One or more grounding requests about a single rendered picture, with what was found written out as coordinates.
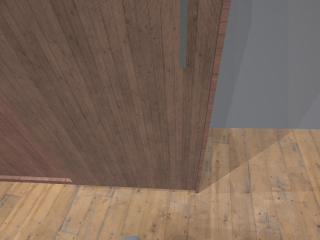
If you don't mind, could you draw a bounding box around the wardrobe door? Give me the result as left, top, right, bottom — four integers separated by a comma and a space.
0, 0, 222, 190
0, 97, 69, 178

